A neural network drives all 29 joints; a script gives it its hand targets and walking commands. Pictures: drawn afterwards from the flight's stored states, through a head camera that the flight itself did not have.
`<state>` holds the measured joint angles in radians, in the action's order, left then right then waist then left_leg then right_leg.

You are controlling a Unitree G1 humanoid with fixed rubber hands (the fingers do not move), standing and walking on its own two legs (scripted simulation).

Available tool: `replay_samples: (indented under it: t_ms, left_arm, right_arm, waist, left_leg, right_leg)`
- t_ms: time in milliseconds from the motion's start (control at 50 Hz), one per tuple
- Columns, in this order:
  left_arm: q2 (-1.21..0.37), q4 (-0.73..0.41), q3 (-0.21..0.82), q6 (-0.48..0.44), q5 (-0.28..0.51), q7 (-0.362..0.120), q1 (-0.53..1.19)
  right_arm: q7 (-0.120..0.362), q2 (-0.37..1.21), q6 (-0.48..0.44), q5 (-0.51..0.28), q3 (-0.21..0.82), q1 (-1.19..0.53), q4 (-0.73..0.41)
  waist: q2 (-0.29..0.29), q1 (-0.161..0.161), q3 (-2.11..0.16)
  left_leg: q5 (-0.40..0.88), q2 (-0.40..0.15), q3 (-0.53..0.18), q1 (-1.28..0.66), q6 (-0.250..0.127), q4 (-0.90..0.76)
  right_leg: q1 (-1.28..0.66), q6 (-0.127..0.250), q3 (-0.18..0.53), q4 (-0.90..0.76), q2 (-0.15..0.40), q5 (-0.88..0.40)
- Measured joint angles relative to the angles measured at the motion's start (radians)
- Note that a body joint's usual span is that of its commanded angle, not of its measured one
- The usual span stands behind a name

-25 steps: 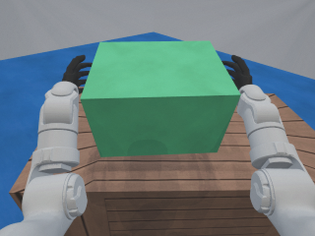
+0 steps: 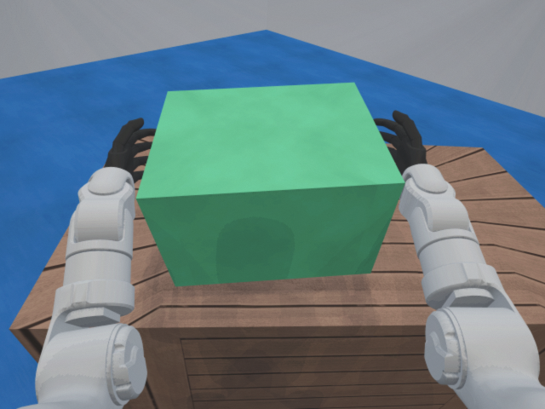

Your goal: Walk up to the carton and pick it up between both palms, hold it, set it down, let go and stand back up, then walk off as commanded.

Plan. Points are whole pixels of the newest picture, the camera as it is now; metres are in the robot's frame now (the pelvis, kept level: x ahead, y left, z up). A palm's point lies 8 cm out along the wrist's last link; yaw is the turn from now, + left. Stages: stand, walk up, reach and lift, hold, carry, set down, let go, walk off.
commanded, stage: set down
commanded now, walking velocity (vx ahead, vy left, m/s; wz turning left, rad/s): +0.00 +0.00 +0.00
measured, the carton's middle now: (267, 181) +0.45 +0.01 +0.15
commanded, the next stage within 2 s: none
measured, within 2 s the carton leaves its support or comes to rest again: neither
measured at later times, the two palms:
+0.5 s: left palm (136, 185) +0.41 +0.21 +0.16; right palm (404, 178) +0.41 -0.20 +0.19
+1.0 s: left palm (142, 195) +0.41 +0.20 +0.14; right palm (403, 190) +0.41 -0.20 +0.18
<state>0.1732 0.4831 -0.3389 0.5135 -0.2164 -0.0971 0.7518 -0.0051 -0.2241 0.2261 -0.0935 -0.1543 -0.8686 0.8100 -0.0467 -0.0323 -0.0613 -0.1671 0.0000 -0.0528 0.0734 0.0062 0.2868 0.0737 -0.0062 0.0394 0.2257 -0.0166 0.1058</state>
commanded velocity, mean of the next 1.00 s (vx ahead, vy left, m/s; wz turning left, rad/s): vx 0.00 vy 0.00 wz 0.00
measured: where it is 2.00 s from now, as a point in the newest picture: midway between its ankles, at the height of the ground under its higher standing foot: outside the picture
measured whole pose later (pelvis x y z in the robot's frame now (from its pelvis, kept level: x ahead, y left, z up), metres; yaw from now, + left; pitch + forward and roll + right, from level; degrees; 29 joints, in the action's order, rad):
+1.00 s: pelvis +0.01 +0.00 +0.00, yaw +0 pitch -2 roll -1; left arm 0.15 0.68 -0.34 0.32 -0.22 -0.09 0.74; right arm 0.03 -0.18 0.15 0.05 -0.27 -0.79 0.81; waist -0.05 -0.03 -0.02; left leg -0.18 0.00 -0.05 0.07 0.01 0.28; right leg 0.07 -0.01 0.04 0.23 -0.02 0.12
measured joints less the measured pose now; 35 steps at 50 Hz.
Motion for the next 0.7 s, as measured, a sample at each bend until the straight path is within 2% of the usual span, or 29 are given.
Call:
replay_samples:
  t_ms: [240,700]
  left_arm:
    - [-0.008,0.085,0.000,-0.036,-0.001,0.001,0.047]
    - [-0.022,0.128,0.000,-0.130,-0.004,0.009,-0.017]
  right_arm:
    - [0.031,0.003,-0.004,0.082,-0.068,0.000,0.000]
    - [0.027,0.026,-0.053,0.104,-0.072,0.058,0.000]
  waist:
    - [0.000,0.000,0.016]
    - [0.000,0.000,0.034]
  left_leg:
    - [0.001,0.000,0.000,0.000,0.000,-0.001]
    - [-0.010,0.000,0.000,-0.002,0.000,-0.004]
  right_leg:
    - [0.000,0.000,-0.001,0.000,0.000,0.000]
    - [0.000,-0.001,-0.002,0.000,0.001,0.012]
